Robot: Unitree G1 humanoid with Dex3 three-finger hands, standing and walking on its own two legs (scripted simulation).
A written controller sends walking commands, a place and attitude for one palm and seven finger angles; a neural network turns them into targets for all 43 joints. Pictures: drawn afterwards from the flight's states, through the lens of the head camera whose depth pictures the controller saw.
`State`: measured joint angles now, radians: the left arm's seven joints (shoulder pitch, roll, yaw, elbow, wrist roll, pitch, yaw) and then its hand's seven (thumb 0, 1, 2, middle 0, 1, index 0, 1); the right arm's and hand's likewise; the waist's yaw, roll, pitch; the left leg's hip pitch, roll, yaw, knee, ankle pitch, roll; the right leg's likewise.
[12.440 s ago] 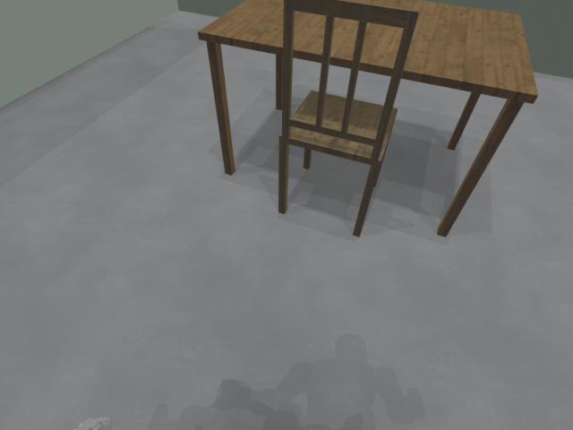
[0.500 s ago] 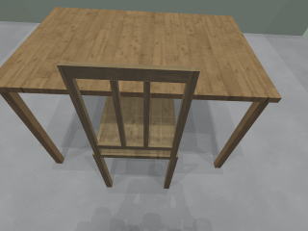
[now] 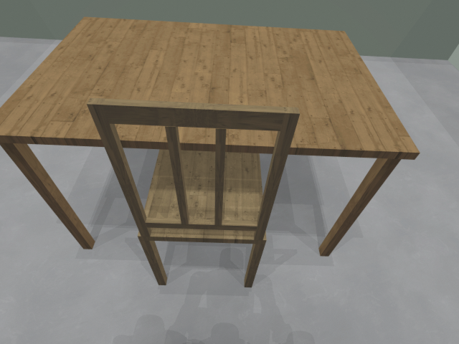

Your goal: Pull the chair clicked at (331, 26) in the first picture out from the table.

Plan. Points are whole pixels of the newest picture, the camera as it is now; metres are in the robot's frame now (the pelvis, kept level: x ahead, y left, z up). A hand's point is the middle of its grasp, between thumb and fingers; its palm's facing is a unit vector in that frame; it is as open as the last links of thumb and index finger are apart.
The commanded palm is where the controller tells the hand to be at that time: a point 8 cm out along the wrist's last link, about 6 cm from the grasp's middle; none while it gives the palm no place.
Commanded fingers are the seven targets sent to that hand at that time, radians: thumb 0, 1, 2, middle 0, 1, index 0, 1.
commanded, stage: look again from close up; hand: left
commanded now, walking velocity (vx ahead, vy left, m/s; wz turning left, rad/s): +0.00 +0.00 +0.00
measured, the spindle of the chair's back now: (179, 182) +0.47 +0.15 -0.06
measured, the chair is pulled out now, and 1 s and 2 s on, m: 0.00 0.00 0.00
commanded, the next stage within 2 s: shuffle to correct the standing spot in 0.04 s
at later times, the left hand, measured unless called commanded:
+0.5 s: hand out of the picture -0.02 +0.13 -0.18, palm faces +0.03 -0.98 -0.18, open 7.4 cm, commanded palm none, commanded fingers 0.00 0.90 0.90 -0.20 -0.30 -0.20 -0.30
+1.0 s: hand out of the picture +0.01 +0.15 -0.18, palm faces +0.05 -0.97 -0.24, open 7.4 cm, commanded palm none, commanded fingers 0.00 0.90 0.90 -0.20 -0.30 -0.20 -0.30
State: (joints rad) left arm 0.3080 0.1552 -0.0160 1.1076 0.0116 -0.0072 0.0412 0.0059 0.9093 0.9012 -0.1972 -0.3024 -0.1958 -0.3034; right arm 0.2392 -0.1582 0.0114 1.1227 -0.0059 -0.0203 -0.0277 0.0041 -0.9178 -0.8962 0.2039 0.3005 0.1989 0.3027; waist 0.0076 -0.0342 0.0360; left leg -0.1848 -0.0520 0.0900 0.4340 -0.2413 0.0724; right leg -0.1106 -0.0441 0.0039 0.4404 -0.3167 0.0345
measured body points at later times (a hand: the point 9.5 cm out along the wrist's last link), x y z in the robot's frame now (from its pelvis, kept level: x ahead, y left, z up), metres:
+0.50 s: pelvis +0.02 -0.03 -0.01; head +0.04 -0.04 +0.44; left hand -0.02 +0.18 -0.16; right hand +0.00 -0.25 -0.17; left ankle +0.00 +0.07 -0.74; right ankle -0.05 -0.14 -0.74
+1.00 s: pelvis +0.00 -0.04 +0.00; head +0.01 -0.04 +0.45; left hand +0.01 +0.20 -0.16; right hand +0.08 -0.27 -0.15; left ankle +0.00 +0.07 -0.74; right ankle -0.05 -0.14 -0.74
